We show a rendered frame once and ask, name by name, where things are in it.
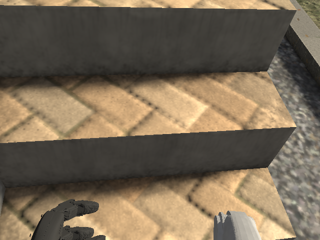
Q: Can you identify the robot left hand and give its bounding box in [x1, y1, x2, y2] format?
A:
[30, 199, 106, 240]

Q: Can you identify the right robot thigh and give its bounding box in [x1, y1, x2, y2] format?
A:
[213, 210, 262, 240]

